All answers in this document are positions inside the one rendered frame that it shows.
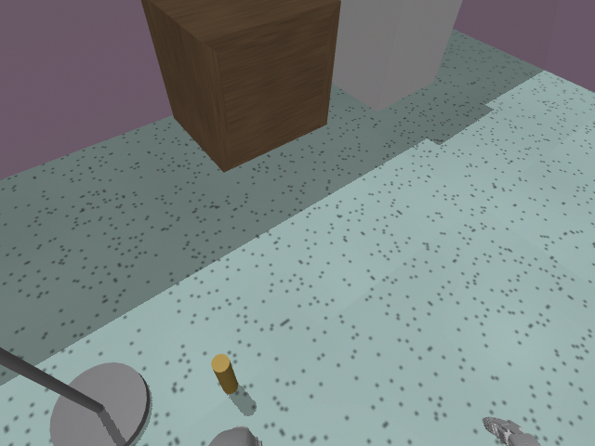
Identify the floor lamp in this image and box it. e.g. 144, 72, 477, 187
0, 348, 150, 446

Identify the can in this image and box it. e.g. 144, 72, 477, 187
211, 354, 238, 394

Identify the right robot hand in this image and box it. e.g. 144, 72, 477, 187
483, 417, 541, 446

